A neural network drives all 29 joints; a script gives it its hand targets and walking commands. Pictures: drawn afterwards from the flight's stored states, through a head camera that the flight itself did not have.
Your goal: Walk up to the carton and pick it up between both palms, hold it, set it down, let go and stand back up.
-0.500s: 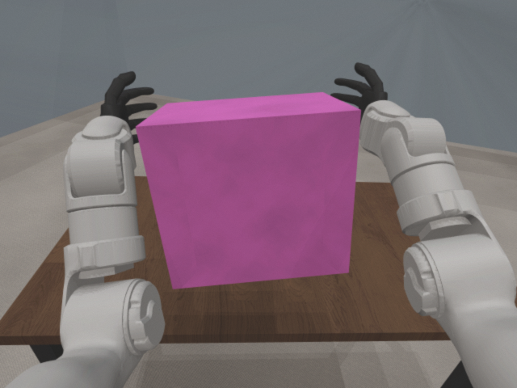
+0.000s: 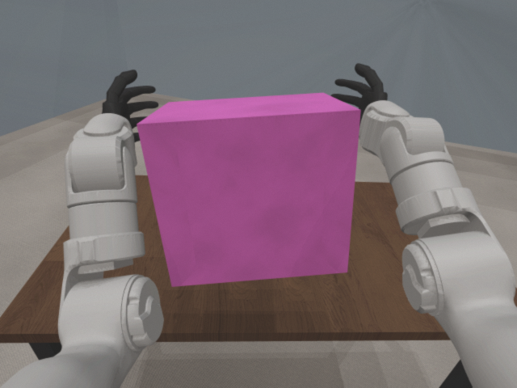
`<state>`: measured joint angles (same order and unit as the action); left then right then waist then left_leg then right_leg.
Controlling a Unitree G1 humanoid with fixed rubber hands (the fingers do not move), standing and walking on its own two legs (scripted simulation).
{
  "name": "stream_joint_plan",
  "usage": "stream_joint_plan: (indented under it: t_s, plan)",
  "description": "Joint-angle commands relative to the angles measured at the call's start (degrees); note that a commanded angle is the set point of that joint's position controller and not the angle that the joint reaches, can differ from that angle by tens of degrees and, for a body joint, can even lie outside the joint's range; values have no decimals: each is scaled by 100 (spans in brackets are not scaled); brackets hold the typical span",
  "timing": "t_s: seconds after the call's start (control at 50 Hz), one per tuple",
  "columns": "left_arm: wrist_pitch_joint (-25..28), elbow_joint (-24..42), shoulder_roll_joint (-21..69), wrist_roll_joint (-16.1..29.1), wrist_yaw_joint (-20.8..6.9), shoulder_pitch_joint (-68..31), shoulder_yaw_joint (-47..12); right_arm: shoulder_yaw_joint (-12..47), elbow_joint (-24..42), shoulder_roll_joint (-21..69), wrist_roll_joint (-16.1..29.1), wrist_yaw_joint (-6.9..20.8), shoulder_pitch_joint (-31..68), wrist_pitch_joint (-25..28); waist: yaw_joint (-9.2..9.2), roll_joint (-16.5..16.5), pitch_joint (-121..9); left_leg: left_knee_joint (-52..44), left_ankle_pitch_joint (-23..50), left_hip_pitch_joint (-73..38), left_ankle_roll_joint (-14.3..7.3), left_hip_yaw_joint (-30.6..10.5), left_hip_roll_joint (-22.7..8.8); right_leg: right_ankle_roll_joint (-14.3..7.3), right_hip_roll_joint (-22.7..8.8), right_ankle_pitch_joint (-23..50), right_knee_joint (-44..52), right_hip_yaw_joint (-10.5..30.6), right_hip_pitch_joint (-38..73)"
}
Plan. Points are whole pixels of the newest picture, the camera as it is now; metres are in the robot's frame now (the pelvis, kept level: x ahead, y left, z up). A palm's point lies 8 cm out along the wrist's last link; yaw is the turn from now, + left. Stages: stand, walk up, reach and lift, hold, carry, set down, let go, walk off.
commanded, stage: hold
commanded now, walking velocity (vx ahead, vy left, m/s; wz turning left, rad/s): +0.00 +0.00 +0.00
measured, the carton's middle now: (253, 182) +0.36 +0.00 +0.23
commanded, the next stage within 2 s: none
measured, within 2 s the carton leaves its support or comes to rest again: neither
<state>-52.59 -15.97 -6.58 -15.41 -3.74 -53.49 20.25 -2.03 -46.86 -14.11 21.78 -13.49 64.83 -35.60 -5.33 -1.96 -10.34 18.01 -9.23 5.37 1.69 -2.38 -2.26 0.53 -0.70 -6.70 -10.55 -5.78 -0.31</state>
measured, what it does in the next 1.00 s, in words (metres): stands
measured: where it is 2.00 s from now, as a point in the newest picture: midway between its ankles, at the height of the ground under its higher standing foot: outside the picture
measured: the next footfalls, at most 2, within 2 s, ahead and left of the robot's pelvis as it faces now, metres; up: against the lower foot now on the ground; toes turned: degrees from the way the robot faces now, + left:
none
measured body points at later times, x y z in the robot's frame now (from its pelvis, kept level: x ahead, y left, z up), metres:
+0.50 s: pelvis -0.01 -0.01 +0.00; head -0.08 +0.03 +0.44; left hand +0.35 +0.18 +0.25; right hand +0.37 -0.17 +0.27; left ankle +0.01 +0.13 -0.75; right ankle -0.01 -0.12 -0.75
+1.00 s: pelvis -0.02 -0.01 +0.00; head -0.09 +0.03 +0.44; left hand +0.36 +0.18 +0.28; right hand +0.37 -0.16 +0.29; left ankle +0.01 +0.13 -0.75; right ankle -0.01 -0.12 -0.75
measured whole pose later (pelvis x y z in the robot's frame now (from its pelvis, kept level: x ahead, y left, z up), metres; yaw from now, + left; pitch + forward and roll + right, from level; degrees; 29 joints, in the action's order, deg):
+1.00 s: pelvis -0.02 -0.01 +0.00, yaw +1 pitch -3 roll -1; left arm -53.3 -8.0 -4.5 -16.6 -4.8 -47.3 20.1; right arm -4.6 -35.2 -10.6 17.1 -12.9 55.3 -36.6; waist -5.2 -3.2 -7.4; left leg 17.2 -7.2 6.7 2.3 -3.8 -2.7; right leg -0.2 -0.1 -5.0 -9.5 -7.0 -1.1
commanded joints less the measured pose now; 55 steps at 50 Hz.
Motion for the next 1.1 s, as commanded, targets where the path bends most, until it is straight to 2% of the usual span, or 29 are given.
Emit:
stream_joint_plan:
  t_s: [0.0,0.02,0.14,0.2,0.22,0.24,0.26,0.3,0.34,0.4,0.48,0.54,0.62,0.72,0.88,1.08]
  plan:
    - [504,970,2107,1007,-824,-4258,-1822,650,1493,2229,637,551,3883,115,-2,420,-1514,-106,1647,-282,171,288,578,-25,442,952,8,101,606]
    - [505,952,2108,988,-836,-4317,-1803,708,1471,2265,654,533,3911,114,-53,369,-1467,-104,1623,-308,154,304,583,-16,402,925,26,137,540]
    - [511,1200,2138,1025,-822,-4304,-1898,723,1722,2308,716,491,3934,128,-47,474,-1619,-155,1649,-445,153,261,574,-12,407,953,25,122,435]
    - [465,1094,2127,1010,-820,-4221,-1895,675,1675,2231,675,495,3939,112,-55,455,-1530,-125,1659,-410,164,276,586,-18,428,929,56,81,525]
    - [170,8,2673,676,-1033,-2403,-1185,1120,1365,1658,786,498,2561,-83,548,428,-757,-411,2195,-220,187,165,285,-241,401,1379,151,299,931]
    - [245,860,2341,791,-1178,-2493,-1468,958,1826,1692,864,445,2587,-20,260,262,-1166,-271,2462,-315,224,113,460,-186,489,1615,205,216,1207]
    - [211,1372,2423,769,-1259,-2701,-1689,994,2031,1768,855,428,2552,-27,167,439,-1298,-214,2688,-667,242,125,492,-155,444,1841,164,228,976]
    - [142,2122,2443,839,-1334,-2794,-2057,951,2526,1865,763,449,2551,-2,15,445,-1432,-167,2743,-880,247,158,563,-119,488,1820,162,187,821]
    - [133,2533,2430,959,-1296,-2927,-2298,896,2888,2009,601,485,2584,38,-79,433,-1397,-176,2450,-890,213,204,587,-92,497,1518,190,141,669]
    - [187,2821,2495,1187,-1087,-3231,-2561,907,3268,2282,392,539,2771,143,-132,479,-1427,-157,1987,-845,175,269,587,-63,508,1058,193,66,513]
    - [208,2697,2603,1349,-861,-3446,-2744,998,3497,2511,248,531,3038,232,-130,552,-1684,-44,1763,-887,138,298,588,-1,476,907,163,14,425]
    - [192,2283,2578,1315,-802,-3371,-2608,1023,3346,2526,198,487,3110,218,-62,489,-1563,-87,1389,-670,90,315,583,44,464,689,140,-24,364]
    - [196,1662,2484,1184,-814,-3313,-2249,910,2903,2471,130,491,3088,173,24,352,-1333,-216,859,-261,17,345,571,72,436,376,139,-32,391]
    - [242,1349,2393,1034,-921,-3389,-1985,796,2582,2401,131,503,3060,130,51,312,-1401,-248,854,-141,-9,328,584,77,422,432,123,-23,475]
    - [281,1502,2415,1001,-1059,-3432,-2049,686,2542,2310,131,513,2993,123,-30,415,-1490,-247,1097,-232,33,274,591,38,429,618,120,-5,513]
    - [237,1949,2507,1119,-1004,-3287,-2340,765,2830,2261,169,518,2909,141,-99,557,-1488,-189,1452,-445,133,248,570,-8,466,762,114,5,528]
